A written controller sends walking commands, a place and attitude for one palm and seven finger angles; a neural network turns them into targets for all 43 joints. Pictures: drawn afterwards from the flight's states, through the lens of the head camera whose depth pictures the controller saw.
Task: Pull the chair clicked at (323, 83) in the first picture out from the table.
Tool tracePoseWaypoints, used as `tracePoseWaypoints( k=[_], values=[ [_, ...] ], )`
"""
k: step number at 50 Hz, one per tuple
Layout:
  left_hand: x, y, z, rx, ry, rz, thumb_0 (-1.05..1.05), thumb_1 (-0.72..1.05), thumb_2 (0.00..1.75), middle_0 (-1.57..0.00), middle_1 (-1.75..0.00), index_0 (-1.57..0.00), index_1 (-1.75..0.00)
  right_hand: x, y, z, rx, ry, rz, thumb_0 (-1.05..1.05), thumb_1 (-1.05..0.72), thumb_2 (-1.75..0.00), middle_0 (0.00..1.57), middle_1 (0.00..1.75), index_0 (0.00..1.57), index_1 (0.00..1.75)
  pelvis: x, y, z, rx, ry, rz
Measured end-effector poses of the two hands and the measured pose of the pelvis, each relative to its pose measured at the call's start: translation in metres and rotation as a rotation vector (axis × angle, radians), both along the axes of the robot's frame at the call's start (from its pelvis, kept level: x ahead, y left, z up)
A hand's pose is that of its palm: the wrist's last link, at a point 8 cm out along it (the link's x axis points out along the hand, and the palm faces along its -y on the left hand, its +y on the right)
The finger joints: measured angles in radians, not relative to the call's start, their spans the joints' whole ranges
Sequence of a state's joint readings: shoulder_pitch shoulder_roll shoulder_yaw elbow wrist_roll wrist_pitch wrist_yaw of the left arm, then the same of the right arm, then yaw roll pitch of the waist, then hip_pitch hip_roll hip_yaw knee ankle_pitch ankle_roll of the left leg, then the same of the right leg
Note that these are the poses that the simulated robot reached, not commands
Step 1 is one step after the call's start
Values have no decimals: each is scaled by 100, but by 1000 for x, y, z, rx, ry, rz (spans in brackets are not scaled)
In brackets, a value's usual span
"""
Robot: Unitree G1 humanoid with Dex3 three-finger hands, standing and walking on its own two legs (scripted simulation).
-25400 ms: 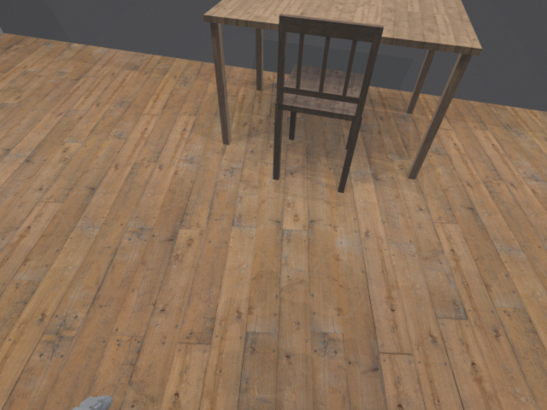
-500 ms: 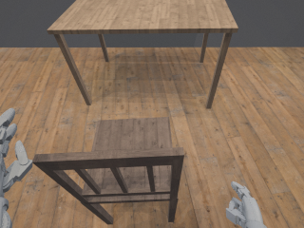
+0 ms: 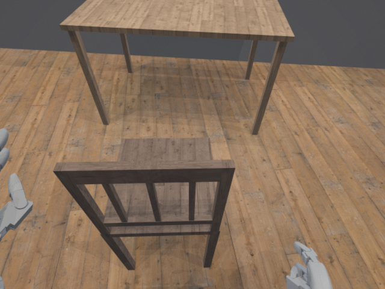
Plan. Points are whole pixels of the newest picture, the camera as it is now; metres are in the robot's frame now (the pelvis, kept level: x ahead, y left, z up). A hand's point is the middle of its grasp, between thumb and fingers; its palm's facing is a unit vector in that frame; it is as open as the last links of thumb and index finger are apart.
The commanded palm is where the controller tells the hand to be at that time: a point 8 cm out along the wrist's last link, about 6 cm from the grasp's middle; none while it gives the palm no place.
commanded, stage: step back with the hand held close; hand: left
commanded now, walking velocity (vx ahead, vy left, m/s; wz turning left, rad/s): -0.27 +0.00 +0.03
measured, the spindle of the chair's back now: (154, 201) +0.35 +0.13 -0.10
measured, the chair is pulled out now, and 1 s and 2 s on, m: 0.71 0.71 0.71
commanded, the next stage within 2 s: stop stepping back and stand still in 1.00 s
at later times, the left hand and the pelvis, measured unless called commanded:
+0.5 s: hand (10, 226) +0.16 +0.26 +0.17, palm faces +0.47 -0.76 -0.45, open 7.4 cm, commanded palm +0.09 +0.30 +0.19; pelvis -0.04 +0.00 -0.01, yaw +2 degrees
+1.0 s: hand (31, 257) +0.13 +0.22 +0.17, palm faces +0.32 -0.79 -0.53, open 7.4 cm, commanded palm +0.06 +0.26 +0.19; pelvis -0.09 -0.04 +0.01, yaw -1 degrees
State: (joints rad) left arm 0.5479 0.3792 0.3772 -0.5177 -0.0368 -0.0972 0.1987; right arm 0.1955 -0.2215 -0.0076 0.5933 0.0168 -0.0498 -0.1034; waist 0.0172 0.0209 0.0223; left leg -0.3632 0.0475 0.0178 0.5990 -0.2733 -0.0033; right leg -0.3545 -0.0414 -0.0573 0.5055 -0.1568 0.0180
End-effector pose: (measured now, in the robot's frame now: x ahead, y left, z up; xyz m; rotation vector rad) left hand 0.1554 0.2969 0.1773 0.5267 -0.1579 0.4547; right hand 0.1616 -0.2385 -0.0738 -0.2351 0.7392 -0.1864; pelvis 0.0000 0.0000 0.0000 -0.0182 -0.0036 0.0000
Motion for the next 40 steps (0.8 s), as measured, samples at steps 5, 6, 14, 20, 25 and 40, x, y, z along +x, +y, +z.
tracePoseWaypoints(
  k=[5, 6, 14, 20, 25, 40],
  values=[
    [-8, 8, 9, 54, -39, -14, 2, 88, 90, -22, -31, -21, -30, -16, 2, 1, -13, -3, -4, 1, -90, -90, 20, 30, 20, 30, -10, 4, -2, -13, -1, 16],
    [-11, 9, 11, 67, -46, -13, 2, 88, 90, -22, -31, -21, -30, -18, 3, 0, -9, -6, -5, 1, -90, -90, 20, 30, 20, 30, -12, 3, -3, -13, -3, 21],
    [-34, 8, 10, 104, -61, 28, 2, 89, 90, -22, -31, -21, -30, -23, 6, -12, 24, -21, 25, 1, -90, -90, 20, 30, 20, 30, -20, -4, -11, -5, -16, 35],
    [-38, -1, 5, 44, -93, 27, 2, 88, 90, -22, -31, -21, -30, -26, 4, -16, 2, 17, 82, 1, -90, -90, 20, 30, 20, 30, -30, -6, -11, 6, 5, 39],
    [-36, -1, 8, 65, -105, -44, 2, 88, 90, -22, -31, -21, -30, -33, 2, -11, -27, 20, 58, 1, -90, -90, 20, 30, 20, 30, -38, 0, -12, -7, 5, 37],
    [-55, -44, 21, 95, -66, -123, 2, 89, 90, -21, -31, -21, -30, -58, -14, -20, 62, 30, 84, 1, -90, -90, 20, 30, 20, 30, -64, -33, -1, -43, 39, 13]
  ],
)
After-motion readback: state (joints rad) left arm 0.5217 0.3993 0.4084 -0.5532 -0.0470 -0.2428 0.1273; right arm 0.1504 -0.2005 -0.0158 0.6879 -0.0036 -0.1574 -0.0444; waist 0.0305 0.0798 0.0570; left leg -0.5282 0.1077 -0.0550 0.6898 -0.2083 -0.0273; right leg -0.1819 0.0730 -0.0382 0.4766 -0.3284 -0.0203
